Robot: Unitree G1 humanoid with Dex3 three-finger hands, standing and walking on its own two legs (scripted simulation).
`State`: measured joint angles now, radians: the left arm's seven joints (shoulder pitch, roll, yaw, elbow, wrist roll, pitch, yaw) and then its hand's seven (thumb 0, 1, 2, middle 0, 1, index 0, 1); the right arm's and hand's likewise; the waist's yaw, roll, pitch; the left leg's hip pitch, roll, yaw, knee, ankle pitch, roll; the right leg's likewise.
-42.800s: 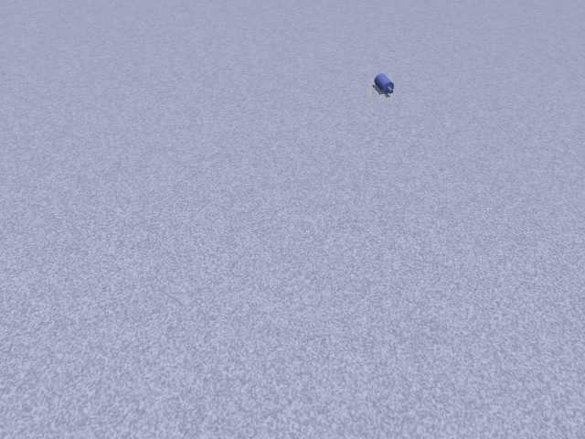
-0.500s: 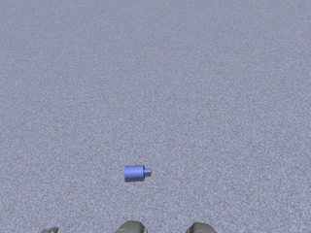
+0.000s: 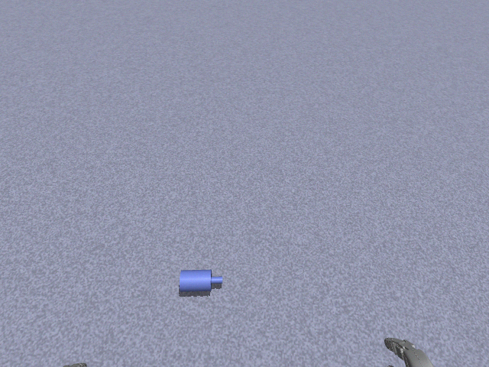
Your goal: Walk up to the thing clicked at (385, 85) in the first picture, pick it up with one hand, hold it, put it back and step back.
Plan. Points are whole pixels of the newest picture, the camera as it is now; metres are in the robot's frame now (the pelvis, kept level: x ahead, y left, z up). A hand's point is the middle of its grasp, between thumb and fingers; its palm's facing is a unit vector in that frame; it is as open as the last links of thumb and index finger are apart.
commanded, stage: walk up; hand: left
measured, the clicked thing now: (201, 280) +0.51 +0.14 -0.73
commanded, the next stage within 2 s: stand in 0.84 s
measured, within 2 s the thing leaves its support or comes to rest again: neither
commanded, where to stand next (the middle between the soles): +0.12 -0.07 m, yaw -1 degrees
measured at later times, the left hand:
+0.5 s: hand out of the picture +0.06 +0.24 -0.14, palm faces -0.02 -0.94 -0.33, open 7.4 cm
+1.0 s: hand out of the picture +0.10 +0.24 -0.14, palm faces -0.04 -0.94 -0.34, open 7.4 cm
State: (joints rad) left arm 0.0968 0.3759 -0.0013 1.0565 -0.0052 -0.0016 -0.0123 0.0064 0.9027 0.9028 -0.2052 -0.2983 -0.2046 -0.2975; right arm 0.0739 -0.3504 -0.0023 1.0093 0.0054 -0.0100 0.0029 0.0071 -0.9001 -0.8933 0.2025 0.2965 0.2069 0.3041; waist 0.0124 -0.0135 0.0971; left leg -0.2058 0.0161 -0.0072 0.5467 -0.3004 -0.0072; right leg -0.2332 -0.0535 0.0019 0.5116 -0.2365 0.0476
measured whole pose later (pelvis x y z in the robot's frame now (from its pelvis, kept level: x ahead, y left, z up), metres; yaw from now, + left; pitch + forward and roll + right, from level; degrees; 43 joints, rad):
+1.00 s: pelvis +0.01 -0.01 +0.01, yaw -1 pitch -2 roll +0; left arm 0.08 0.35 0.01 1.13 0.01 -0.01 -0.01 0.01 0.90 0.90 -0.20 -0.30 -0.20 -0.30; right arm 0.10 -0.34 -0.01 1.14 -0.01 -0.01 0.01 0.01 -0.90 -0.89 0.20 0.30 0.21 0.30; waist -0.01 0.00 0.05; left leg -0.10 0.03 0.01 0.34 -0.20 -0.03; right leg -0.15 -0.04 0.01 0.35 -0.16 0.03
